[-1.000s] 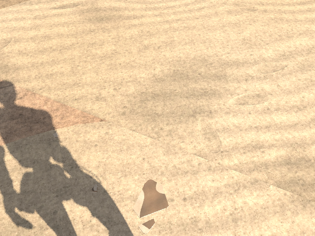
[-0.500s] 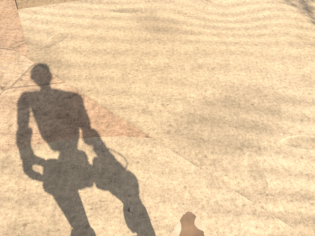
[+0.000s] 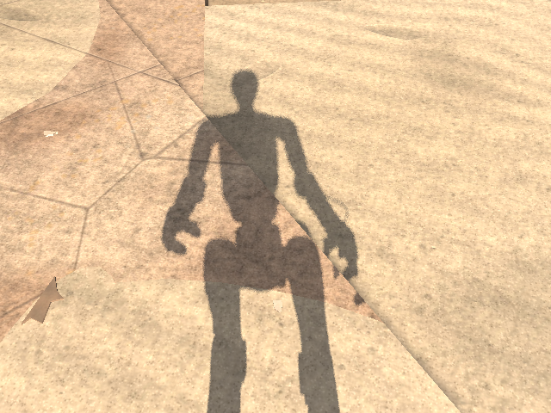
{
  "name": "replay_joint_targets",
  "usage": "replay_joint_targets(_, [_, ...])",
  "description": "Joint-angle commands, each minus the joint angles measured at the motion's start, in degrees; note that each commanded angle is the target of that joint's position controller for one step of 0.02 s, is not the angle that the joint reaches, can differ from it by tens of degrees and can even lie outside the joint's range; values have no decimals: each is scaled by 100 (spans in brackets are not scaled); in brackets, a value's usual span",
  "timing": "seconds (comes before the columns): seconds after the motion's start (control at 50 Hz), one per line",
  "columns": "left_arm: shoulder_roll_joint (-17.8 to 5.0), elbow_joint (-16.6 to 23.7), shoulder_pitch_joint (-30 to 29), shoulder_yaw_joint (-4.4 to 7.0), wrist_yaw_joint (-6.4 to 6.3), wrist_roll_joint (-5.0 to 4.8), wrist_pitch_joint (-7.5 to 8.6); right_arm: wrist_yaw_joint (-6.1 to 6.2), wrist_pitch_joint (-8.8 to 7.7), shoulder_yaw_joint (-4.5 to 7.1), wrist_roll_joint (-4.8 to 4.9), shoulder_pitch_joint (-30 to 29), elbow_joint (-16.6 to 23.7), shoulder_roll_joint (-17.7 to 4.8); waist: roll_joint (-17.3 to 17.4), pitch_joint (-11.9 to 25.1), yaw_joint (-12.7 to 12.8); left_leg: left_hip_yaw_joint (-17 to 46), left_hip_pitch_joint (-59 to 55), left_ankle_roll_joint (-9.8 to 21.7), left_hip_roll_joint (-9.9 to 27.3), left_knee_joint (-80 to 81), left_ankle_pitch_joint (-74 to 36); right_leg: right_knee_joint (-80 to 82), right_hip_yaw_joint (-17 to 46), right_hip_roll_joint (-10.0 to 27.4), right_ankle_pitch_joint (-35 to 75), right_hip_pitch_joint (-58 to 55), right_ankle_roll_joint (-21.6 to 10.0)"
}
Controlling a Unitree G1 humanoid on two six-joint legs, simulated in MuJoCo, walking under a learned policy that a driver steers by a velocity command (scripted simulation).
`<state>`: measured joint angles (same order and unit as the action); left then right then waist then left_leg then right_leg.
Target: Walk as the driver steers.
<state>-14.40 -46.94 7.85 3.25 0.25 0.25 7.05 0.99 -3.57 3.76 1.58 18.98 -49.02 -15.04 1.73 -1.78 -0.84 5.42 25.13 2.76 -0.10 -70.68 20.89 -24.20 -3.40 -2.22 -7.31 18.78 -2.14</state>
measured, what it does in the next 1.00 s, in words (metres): walks ahead, turning right: left foot, then right foot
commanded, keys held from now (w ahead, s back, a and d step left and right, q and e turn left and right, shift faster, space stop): w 0.12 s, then w+e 0.88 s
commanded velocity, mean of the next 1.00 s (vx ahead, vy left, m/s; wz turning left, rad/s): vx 0.50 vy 0.00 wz -0.27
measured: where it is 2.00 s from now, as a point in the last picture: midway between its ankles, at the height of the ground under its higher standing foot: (365, 247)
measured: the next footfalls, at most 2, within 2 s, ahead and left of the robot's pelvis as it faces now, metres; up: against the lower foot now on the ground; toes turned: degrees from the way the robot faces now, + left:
left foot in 0.36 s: +0.35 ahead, +0.17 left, +0.00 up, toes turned +1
right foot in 0.86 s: +0.54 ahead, -0.10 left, +0.00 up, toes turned -23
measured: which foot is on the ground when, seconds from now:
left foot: up 0.00-0.34, down 0.36-0.86, up 0.88-1.00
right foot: down 0.00-0.36, up 0.38-0.84, down 0.86-1.00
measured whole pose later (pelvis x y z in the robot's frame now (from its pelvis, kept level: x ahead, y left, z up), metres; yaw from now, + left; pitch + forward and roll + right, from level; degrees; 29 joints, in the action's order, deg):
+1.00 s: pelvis +0.49 -0.02 +0.00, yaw -23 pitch +1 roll +1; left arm -15.6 -44.1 13.4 3.7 1.3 0.7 1.0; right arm -0.4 -3.0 2.6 -1.9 14.5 -45.7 -14.8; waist 1.4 -3.6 -0.7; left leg -1.4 25.0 -0.6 5.1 -67.5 20.2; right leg -28.7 -2.6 -5.3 -11.7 17.7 -6.7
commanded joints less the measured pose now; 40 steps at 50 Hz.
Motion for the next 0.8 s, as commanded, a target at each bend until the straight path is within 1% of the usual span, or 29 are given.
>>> replay_joint_targets(0.02, [-382, 29, 266, 76, 66, 38, 84, -16, 5, 59, 4, 320, 366, -117, -518, 278, -12, 180, 929, 22, 678, 15, -366, 1575, 1633, 1584, -29, -811, -1020])
replay_joint_targets(0.04, [-436, -73, 365, 95, 86, 2, 114, -12, 28, 34, 1, 248, 416, -38, -496, 185, -22, 170, 1015, 17, 709, 199, -416, 1684, 1456, 1588, 144, -736, -1096])
replay_joint_targets(0.1, [-689, -246, 536, 153, 88, -22, 131, -20, 7, -3, -92, -305, 674, -112, -346, 34, 1, 163, 1503, -54, 799, 1050, -1044, 1845, 1126, 1659, 675, -911, -1230])
replay_joint_targets(0.12, [-736, -272, 565, 156, 79, -34, 106, -51, -23, -19, -107, -481, 736, -134, -335, 29, 27, 75, 1551, -68, 833, 1424, -1361, 1842, 971, 1609, 838, -1007, -1194])
replay_joint_targets(0.16, [-785, -324, 713, 137, 64, -110, 34, -113, -100, -81, -144, -1017, 897, -94, -350, -66, 175, -224, 1346, -100, 809, 2301, -1920, 1807, 726, 1418, 1006, -931, -1084])
replay_joint_targets(0.2, [-911, -387, 984, 134, 67, -164, -33, -163, -157, -128, -110, -1512, 1029, -65, -387, -143, 364, -457, 967, -177, 618, 3004, -2138, 1696, 624, 1304, 907, -839, -994])
replay_joint_targets(0.22, [-987, -433, 1151, 139, 64, -183, -64, -192, -175, -137, -80, -1708, 1102, -87, -425, -175, 444, -505, 867, -217, 543, 3233, -2122, 1636, 689, 1353, 802, -904, -987])
replay_joint_targets(0.26, [-1063, -508, 1360, 140, 54, -219, -128, -240, -218, -115, -32, -1936, 1237, -219, -534, -192, 477, -473, 738, -208, 436, 3648, -1910, 1427, 910, 1518, 598, -1195, -925])
replay_joint_targets(0.28, [-1074, -533, 1398, 138, 43, -224, -161, -259, -244, -85, -18, -1937, 1271, -317, -601, -161, 423, -452, 611, -168, 387, 3841, -1768, 1282, 1030, 1602, 534, -1343, -869])
replay_joint_targets(0.3, [-1112, -545, 1391, 144, 30, -226, -203, -270, -272, -43, -15, -1800, 1259, -425, -676, -91, 298, -462, 332, -120, 318, 4044, -1638, 1106, 1136, 1664, 526, -1430, -801])
replay_joint_targets(0.32, [-1136, -541, 1323, 141, 15, -225, -244, -265, -297, 23, -26, -1477, 1179, -540, -702, 61, 56, -543, -225, -48, 209, 4268, -1570, 744, 1112, 1603, 793, -1395, -694])
replay_joint_targets(0.34, [-1017, -524, 1320, 91, 8, -189, -258, -222, -311, 165, -52, -749, 965, -800, -616, 503, -287, -559, -1312, 97, 155, 4369, -1524, -128, 907, 1311, 1349, -1180, -529])
replay_joint_targets(0.36, [-664, -349, 1216, -43, 12, -79, -230, -145, -311, 317, -162, 311, 803, -1249, -131, 1364, -743, 334, -2921, 468, 1095, 4235, -1618, -1839, 561, 921, 591, -240, -270])
replay_joint_targets(0.38, [81, -212, 1839, -240, 14, -95, -129, -124, -237, 423, -269, 757, 730, -1783, 1448, 2129, -499, 2651, -4699, 1243, 2565, 4695, -1218, -3890, 231, 92, -2169, 1851, 82])
replay_joint_targets(0.4, [-429, -304, 1820, -117, 6, -278, -63, -150, -241, 315, -252, 880, 683, -1268, 1209, 2270, -617, 3421, -4492, 1393, 2594, 5158, -590, -4826, 995, 215, -2580, 2407, 69])
replay_joint_targets(0.42, [-774, -189, 1413, 0, -10, -375, -68, -158, -264, 200, -194, 491, 719, -908, 886, 1459, -523, 2528, -3882, 1156, 2396, 5208, -688, -5071, 1018, 471, -2147, 2745, 7])
replay_joint_targets(0.44, [-741, -139, 1143, 16, -41, -326, -107, -174, -278, 121, -163, 43, 758, -664, 606, 1063, -362, 1787, -3197, 990, 2127, 5344, -1005, -4936, 906, 708, -1648, 2617, 13])
replay_joint_targets(0.46, [-683, -122, 1006, 47, -59, -247, -169, -197, -287, 65, -157, -312, 758, -452, 494, 709, -202, 1226, -2597, 885, 1881, 5574, -1246, -4660, 895, 853, -1294, 2419, 38])
replay_joint_targets(0.48, [-600, -124, 1059, 76, -46, -225, -259, -205, -309, 41, -184, -515, 731, -336, 575, 502, -24, 769, -2165, 794, 1702, 5802, -1422, -4449, 925, 976, -1031, 2124, 52])
replay_joint_targets(0.5, [-471, -104, 1095, 67, -22, -234, -340, -203, -339, 59, -209, -597, 686, -323, 556, 404, 70, 496, -1898, 782, 1641, 5975, -1606, -4365, 894, 993, -865, 1908, 65])
replay_joint_targets(0.52, [-356, -59, 1066, 57, -3, -237, -403, -188, -373, 86, -219, -607, 636, -365, 448, 317, 128, 248, -1778, 818, 1639, 6091, -1908, -4298, 880, 997, -741, 1886, 84])
replay_joint_targets(0.54, [-309, 5, 1004, 61, 3, -220, -452, -165, -395, 115, -231, -578, 584, -427, 337, 230, 167, 32, -1733, 841, 1656, 6159, -2173, -4190, 899, 999, -583, 1957, 100])
replay_joint_targets(0.56, [-293, 103, 858, 37, 186, 442, -603, -139, -383, 85, -375, -73, 353, -488, -26, -11, 209, -247, -1451, 753, 1703, 6190, -2640, -4179, 460, 850, -490, 1946, 112])
replay_joint_targets(0.58, [-185, 197, 738, 42, 266, 441, -670, -137, -381, 104, -373, -11, 287, -522, 103, -79, 240, -539, -1477, 708, 1637, 6157, -2839, -3948, 463, 876, -256, 2054, 106])
replay_joint_targets(0.62, [-162, 328, 457, 4, 370, 263, -700, -140, -367, 95, -349, -70, 287, -497, 353, -80, 198, -950, -1481, 602, 1496, 6163, -2565, -3300, 412, 878, 344, 1981, 70])
replay_joint_targets(0.66, [-192, 494, 42, -26, 429, 185, -691, -132, -347, 106, -332, -84, 280, -566, 416, -109, 107, -1186, -1549, 535, 1477, 6200, -2213, -2530, 290, 836, 776, 1729, 5])
replay_joint_targets(0.74, [-334, 821, -621, -20, 464, 237, -726, -67, -245, 178, -333, 265, 142, -796, 345, -311, -105, -1424, -2147, 442, 1712, 6131, -2094, -1609, -100, 703, 244, 1489, -230])
replay_joint_targets(0.78, [-425, 939, -725, 17, 452, 262, -718, -38, -149, 201, -336, 417, 55, -872, 365, -328, -150, -1569, -2584, 379, 1784, 5758, -2628, -1352, -273, 559, -293, 1426, -426])
replay_joint_targets(0.8, [-460, 946, -643, 43, 429, 272, -709, -24, -99, 215, -341, 435, 29, -955, 390, -221, -117, -1697, -2751, 345, 1762, 5323, -3427, -1255, -397, 380, -691, 1195, -537])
